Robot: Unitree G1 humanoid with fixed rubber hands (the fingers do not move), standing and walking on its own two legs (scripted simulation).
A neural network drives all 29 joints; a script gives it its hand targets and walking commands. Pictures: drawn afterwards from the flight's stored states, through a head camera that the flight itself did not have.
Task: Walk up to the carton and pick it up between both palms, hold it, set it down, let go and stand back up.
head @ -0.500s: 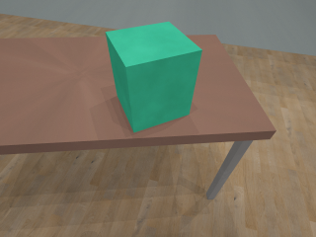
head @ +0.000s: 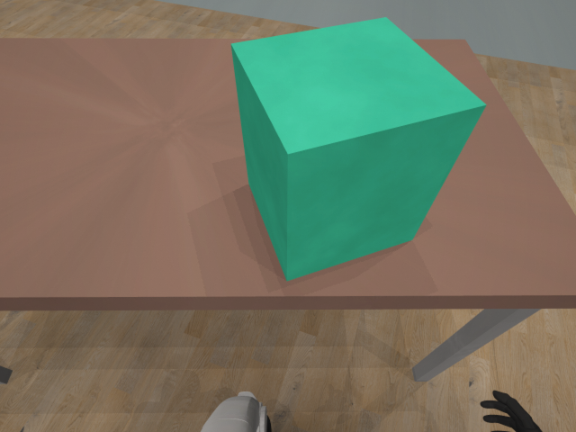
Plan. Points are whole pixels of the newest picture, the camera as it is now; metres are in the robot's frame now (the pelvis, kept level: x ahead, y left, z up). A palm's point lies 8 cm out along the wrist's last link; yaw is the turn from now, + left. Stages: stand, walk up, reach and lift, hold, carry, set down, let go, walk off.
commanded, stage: walk up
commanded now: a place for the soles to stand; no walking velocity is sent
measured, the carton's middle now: (334, 155) +0.45 -0.04 +0.13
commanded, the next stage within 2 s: none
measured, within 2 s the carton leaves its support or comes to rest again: neither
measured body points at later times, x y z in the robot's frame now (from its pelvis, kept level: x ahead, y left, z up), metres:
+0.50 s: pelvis +0.01 -0.01 -0.02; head +0.08 -0.02 +0.43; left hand +0.16 +0.30 -0.12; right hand +0.10 -0.33 -0.15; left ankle +0.05 +0.10 -0.68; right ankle +0.05 -0.11 -0.70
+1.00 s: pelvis -0.02 -0.01 +0.01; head -0.02 +0.01 +0.46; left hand +0.06 +0.29 -0.13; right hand +0.08 -0.33 -0.09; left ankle -0.03 +0.13 -0.70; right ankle +0.04 -0.12 -0.70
